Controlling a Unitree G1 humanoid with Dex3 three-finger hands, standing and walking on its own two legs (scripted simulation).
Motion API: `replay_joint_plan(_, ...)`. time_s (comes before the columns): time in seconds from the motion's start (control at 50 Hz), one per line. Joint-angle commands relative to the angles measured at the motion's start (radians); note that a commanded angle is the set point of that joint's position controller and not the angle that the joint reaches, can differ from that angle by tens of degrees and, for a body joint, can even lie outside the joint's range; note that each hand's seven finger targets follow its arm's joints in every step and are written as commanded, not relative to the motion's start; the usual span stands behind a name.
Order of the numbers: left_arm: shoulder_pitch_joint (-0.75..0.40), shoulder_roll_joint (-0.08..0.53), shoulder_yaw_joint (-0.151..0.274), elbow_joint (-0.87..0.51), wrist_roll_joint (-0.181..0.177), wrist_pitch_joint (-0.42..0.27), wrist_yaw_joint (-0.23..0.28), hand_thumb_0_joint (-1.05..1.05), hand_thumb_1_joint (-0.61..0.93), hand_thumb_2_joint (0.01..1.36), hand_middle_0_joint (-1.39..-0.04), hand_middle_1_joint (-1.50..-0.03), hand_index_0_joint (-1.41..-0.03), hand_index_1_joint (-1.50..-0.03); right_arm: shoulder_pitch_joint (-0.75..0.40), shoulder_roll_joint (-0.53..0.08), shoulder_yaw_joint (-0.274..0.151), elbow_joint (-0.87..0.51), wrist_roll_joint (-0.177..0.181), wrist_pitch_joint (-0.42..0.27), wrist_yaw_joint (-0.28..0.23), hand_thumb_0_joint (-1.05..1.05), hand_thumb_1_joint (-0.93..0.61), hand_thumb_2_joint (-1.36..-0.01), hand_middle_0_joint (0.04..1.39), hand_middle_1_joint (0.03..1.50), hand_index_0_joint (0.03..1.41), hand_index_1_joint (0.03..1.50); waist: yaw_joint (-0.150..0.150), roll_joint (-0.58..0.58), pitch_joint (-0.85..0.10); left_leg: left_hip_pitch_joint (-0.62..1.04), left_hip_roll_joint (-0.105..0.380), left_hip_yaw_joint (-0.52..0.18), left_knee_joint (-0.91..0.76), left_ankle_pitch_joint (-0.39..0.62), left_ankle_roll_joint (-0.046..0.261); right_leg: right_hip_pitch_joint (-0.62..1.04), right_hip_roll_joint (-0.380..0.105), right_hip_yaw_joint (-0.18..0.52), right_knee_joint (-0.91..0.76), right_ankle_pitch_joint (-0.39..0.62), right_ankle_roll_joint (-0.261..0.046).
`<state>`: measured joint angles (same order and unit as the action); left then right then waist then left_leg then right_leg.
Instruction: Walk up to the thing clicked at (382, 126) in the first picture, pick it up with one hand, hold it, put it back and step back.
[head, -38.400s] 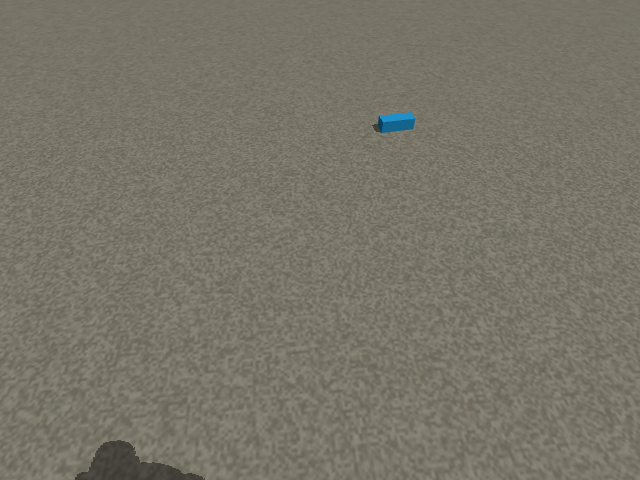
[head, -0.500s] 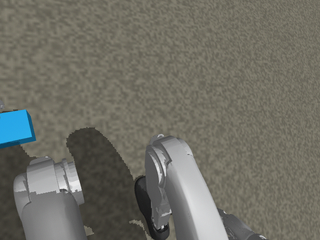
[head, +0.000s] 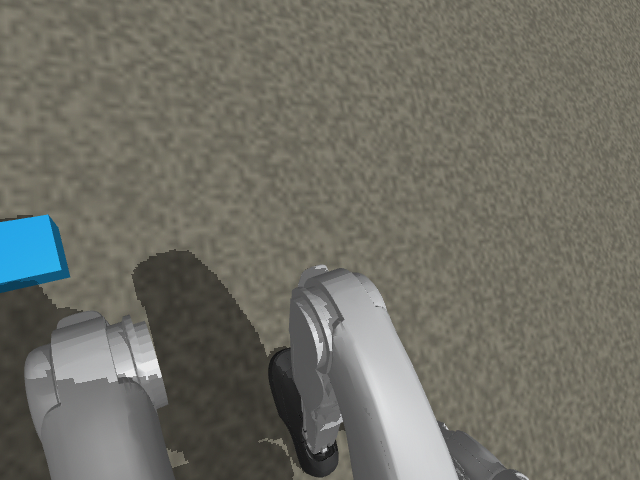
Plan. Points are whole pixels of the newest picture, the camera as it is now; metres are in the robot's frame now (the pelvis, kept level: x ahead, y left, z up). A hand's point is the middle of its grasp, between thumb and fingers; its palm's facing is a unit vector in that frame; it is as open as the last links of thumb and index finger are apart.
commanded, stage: withdraw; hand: left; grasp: from above
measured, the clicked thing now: out of the picture +0.40 +0.33 -0.26
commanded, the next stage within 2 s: home in 1.00 s
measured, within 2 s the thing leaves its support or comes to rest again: rests again in 0.40 s
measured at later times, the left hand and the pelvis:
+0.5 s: hand out of the picture +0.41 +0.35 -0.11, palm faces -0.30 -0.07 -0.95, open 14.0 cm; pelvis +0.00 +0.00 +0.03, yaw +3 degrees
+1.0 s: hand out of the picture +0.38 +0.34 -0.13, palm faces -0.42 -0.10 -0.90, open 13.9 cm; pelvis -0.02 -0.01 +0.03, yaw +6 degrees
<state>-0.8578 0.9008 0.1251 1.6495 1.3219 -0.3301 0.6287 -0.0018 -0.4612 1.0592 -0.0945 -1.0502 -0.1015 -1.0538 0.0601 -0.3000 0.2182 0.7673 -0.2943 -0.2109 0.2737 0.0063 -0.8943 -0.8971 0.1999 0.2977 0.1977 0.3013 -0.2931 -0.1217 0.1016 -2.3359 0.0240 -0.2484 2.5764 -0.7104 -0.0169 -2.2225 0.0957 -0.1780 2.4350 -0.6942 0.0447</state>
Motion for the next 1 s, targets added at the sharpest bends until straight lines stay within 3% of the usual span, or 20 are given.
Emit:
replay_joint_plan(0.0, -0.225, 0.207, 0.019, -0.093, 0.004, -0.016, 0.072, 0.000, -0.450, 1.023, -0.073, -1.050, -0.083, -1.037, 0.139, -0.302, -0.080, -0.013, -0.004, -0.003, -0.016, 0.000, -0.882, -0.895, 0.202, 0.301, 0.201, 0.301, -0.029, 0.442, -0.604, 0.443, 0.019, 0.113, -0.250, 0.189, 0.024, 0.303, 0.031, -0.082, -0.217, 0.249, -0.067)
replay_joint_plan(0.06, -0.229, 0.151, -0.030, -0.081, -0.005, 0.003, 0.098, 0.000, -0.467, 0.950, -0.063, -1.013, -0.086, -0.987, 0.123, -0.310, -0.087, 0.007, -0.007, -0.012, -0.017, 0.000, -0.889, -0.894, 0.201, 0.300, 0.201, 0.300, -0.029, 0.427, -0.581, 0.426, 0.018, 0.108, -0.263, 0.143, 0.025, 0.266, 0.036, -0.088, -0.231, 0.193, -0.071)
replay_joint_plan(0.1, -0.255, 0.207, 0.007, -0.135, 0.000, 0.018, 0.123, 0.000, -0.473, 0.954, -0.065, -1.013, -0.085, -0.989, 0.138, -0.322, -0.088, -0.005, -0.003, -0.019, -0.015, 0.000, -0.890, -0.895, 0.201, 0.300, 0.201, 0.300, -0.015, 0.454, -0.624, 0.458, 0.019, 0.109, -0.277, 0.162, 0.024, 0.283, 0.039, -0.082, -0.236, 0.209, -0.072)
replay_joint_plan(0.18, -0.269, 0.201, 0.043, -0.191, -0.013, 0.089, 0.166, 0.000, -0.477, 0.955, -0.063, -1.008, -0.082, -0.985, 0.138, -0.311, -0.105, -0.002, 0.005, -0.033, 0.007, 0.000, -0.889, -0.895, 0.201, 0.300, 0.201, 0.300, 0.016, 0.522, -0.677, 0.491, 0.021, 0.116, -0.293, 0.166, 0.016, 0.259, 0.037, -0.077, -0.218, 0.219, -0.076)
replay_joint_plan(0.22, -0.269, 0.209, 0.089, -0.267, -0.045, 0.133, 0.171, 0.000, -0.481, 0.954, -0.063, -0.999, -0.081, -0.978, 0.142, -0.304, -0.129, -0.011, 0.024, -0.032, 0.018, 0.000, -0.889, -0.895, 0.201, 0.300, 0.201, 0.300, 0.052, 0.590, -0.762, 0.547, 0.022, 0.123, -0.300, 0.211, 0.011, 0.261, 0.032, -0.071, -0.211, 0.260, -0.078)
replay_joint_plan(0.26, -0.255, 0.170, 0.087, -0.293, -0.071, 0.184, 0.146, 0.000, -0.483, 0.953, -0.063, -0.993, -0.079, -0.973, 0.146, -0.302, -0.152, -0.020, 0.045, -0.036, 0.034, 0.000, -0.890, -0.896, 0.201, 0.300, 0.201, 0.300, 0.057, 0.614, -0.768, 0.577, 0.021, 0.128, -0.325, 0.221, 0.004, 0.231, 0.019, -0.072, -0.207, 0.274, -0.077)
replay_joint_plan(0.28, -0.257, 0.177, 0.104, -0.367, -0.090, 0.204, 0.133, 0.000, -0.493, 0.962, -0.063, -0.992, -0.076, -0.976, 0.152, -0.297, -0.167, -0.020, 0.061, -0.029, 0.036, 0.000, -0.891, -0.897, 0.201, 0.300, 0.201, 0.300, 0.084, 0.651, -0.826, 0.598, 0.020, 0.135, -0.346, 0.225, 0.004, 0.250, 0.021, -0.062, -0.219, 0.274, -0.083)
replay_joint_plan(0.32, -0.216, 0.138, 0.094, -0.457, -0.138, 0.244, 0.080, 0.000, -0.510, 0.974, -0.064, -0.988, -0.070, -0.979, 0.157, -0.289, -0.202, -0.021, 0.101, -0.014, 0.038, 0.000, -0.895, -0.900, 0.201, 0.300, 0.201, 0.300, 0.130, 0.695, -0.892, 0.640, 0.017, 0.141, -0.404, 0.220, -0.001, 0.241, 0.010, -0.047, -0.238, 0.259, -0.093)
replay_joint_plan(0.36, -0.176, 0.024, 0.006, -0.465, -0.172, 0.288, -0.001, 0.000, -0.516, 0.979, -0.066, -0.987, -0.070, -0.981, 0.166, -0.271, -0.230, -0.011, 0.134, 0.008, 0.036, 0.000, -0.896, -0.900, 0.200, 0.300, 0.200, 0.300, 0.121, 0.619, -0.855, 0.604, 0.014, 0.157, -0.422, 0.189, 0.011, 0.230, 0.010, -0.022, -0.285, 0.242, -0.090)
replay_joint_plan(0.44, -0.192, -0.067, -0.080, -0.568, -0.226, 0.331, -0.177, 0.000, -0.522, 0.988, -0.071, -0.991, -0.071, -0.990, 0.242, -0.245, -0.280, 0.001, 0.189, 0.062, 0.007, 0.000, -0.900, -0.902, 0.200, 0.300, 0.200, 0.300, 0.099, 0.459, -0.854, 0.579, 0.005, 0.173, -0.458, 0.206, 0.034, 0.326, 0.014, 0.020, -0.380, 0.257, -0.087)
replay_joint_plan(0.48, -0.211, -0.097, -0.112, -0.566, -0.247, 0.316, -0.266, 0.000, -0.512, 0.986, -0.080, -0.989, -0.079, -0.988, 0.252, -0.237, -0.286, -0.033, 0.201, 0.088, -0.014, 0.000, -0.899, -0.902, 0.200, 0.300, 0.200, 0.300, 0.062, 0.335, -0.800, 0.496, -0.004, 0.185, -0.443, 0.199, 0.053, 0.384, 0.012, 0.042, -0.427, 0.256, -0.080)
replay_joint_plan(0.54, -0.146, -0.123, -0.139, -0.488, -0.254, 0.267, -0.373, 0.000, -0.503, 0.988, -0.087, -0.987, -0.085, -0.989, 0.267, -0.232, -0.281, -0.056, 0.205, 0.112, -0.049, 0.000, -0.899, -0.902, 0.200, 0.300, 0.200, 0.300, 0.051, 0.159, -0.692, 0.403, -0.015, 0.190, -0.441, 0.183, 0.068, 0.437, 0.004, 0.054, -0.470, 0.238, -0.072)
replay_joint_plan(0.58, -0.189, -0.108, -0.136, -0.506, -0.249, 0.220, -0.408, 0.000, -0.510, 0.998, -0.078, -1.003, -0.077, -1.004, 0.256, -0.222, -0.267, -0.084, 0.207, 0.124, -0.072, 0.000, -0.898, -0.901, 0.200, 0.300, 0.200, 0.300, 0.068, 0.134, -0.676, 0.380, -0.022, 0.198, -0.450, 0.147, 0.066, 0.447, -0.004, 0.065, -0.495, 0.173, -0.076)
replay_joint_plan(0.6, -0.174, -0.041, -0.097, -0.488, -0.240, 0.201, -0.409, 0.000, -0.517, 1.002, -0.077, -1.007, -0.075, -1.009, 0.262, -0.213, -0.262, -0.073, 0.206, 0.132, -0.082, 0.000, -0.899, -0.901, 0.200, 0.300, 0.200, 0.300, 0.093, 0.136, -0.684, 0.384, -0.021, 0.203, -0.455, 0.137, 0.064, 0.476, -0.002, 0.081, -0.493, 0.144, -0.076)
replay_joint_plan(0.64, -0.207, -0.056, -0.114, -0.501, -0.223, 0.156, -0.400, 0.000, -0.518, 1.006, -0.078, -1.003, -0.074, -1.007, 0.228, -0.205, -0.240, -0.097, 0.206, 0.136, -0.101, 0.000, -0.896, -0.901, 0.200, 0.300, 0.200, 0.300, 0.101, 0.138, -0.656, 0.377, -0.028, 0.209, -0.456, 0.098, 0.058, 0.433, -0.005, 0.080, -0.506, 0.075, -0.084)
replay_joint_plan(0.68, -0.205, -0.016, -0.085, -0.465, -0.191, 0.118, -0.369, 0.000, -0.518, 1.006, -0.078, -1.003, -0.074, -1.007, 0.209, -0.198, -0.223, -0.098, 0.203, 0.143, -0.118, 0.000, -0.895, -0.900, 0.200, 0.300, 0.200, 0.300, 0.115, 0.179, -0.656, 0.393, -0.028, 0.212, -0.462, 0.083, 0.055, 0.410, -0.002, 0.081, -0.491, 0.053, -0.085)
replay_joint_plan(0.8, -0.313, 0.070, -0.035, -0.382, -0.087, 0.039, -0.233, 0.000, -0.496, 0.988, -0.072, -1.000, -0.078, -0.994, 0.196, -0.211, -0.194, -0.071, 0.168, 0.147, -0.144, 0.000, -0.889, -0.895, 0.200, 0.300, 0.200, 0.300, 0.100, 0.300, -0.699, 0.461, -0.026, 0.200, -0.448, 0.096, 0.045, 0.306, -0.006, 0.050, -0.412, 0.080, -0.091)
replay_joint_plan(0.84, -0.352, 0.058, -0.043, -0.347, -0.059, 0.032, -0.186, 0.000, -0.500, 0.987, -0.071, -1.001, -0.077, -0.993, 0.203, -0.217, -0.193, -0.058, 0.151, 0.139, -0.149, 0.000, -0.891, -0.896, 0.200, 0.300, 0.200, 0.300, 0.082, 0.353, -0.716, 0.505, -0.021, 0.197, -0.439, 0.109, 0.038, 0.275, -0.008, 0.040, -0.391, 0.099, -0.090)
replay_joint_plan(0.9, -0.417, 0.092, -0.025, -0.316, -0.035, 0.033, -0.122, 0.000, -0.500, 0.982, -0.071, -1.004, -0.080, -0.993, 0.215, -0.226, -0.193, -0.040, 0.130, 0.126, -0.156, 0.000, -0.890, -0.895, 0.201, 0.300, 0.200, 0.300, 0.065, 0.411, -0.726, 0.526, -0.021, 0.190, -0.434, 0.081, 0.028, 0.248, -0.009, 0.038, -0.374, 0.057, -0.095)
replay_joint_plan(0.98, -0.422, 0.129, 0.011, -0.386, -0.038, 0.074, -0.075, 0.000, -0.492, 0.969, -0.076, -0.993, -0.087, -0.980, 0.218, -0.242, -0.219, -0.025, 0.117, 0.103, -0.154, 0.000, -0.893, -0.895, 0.201, 0.300, 0.200, 0.300, 0.078, 0.522, -0.815, 0.626, -0.019, 0.185, -0.460, 0.066, 0.019, 0.203, -0.027, 0.006, -0.332, 0.070, -0.091)
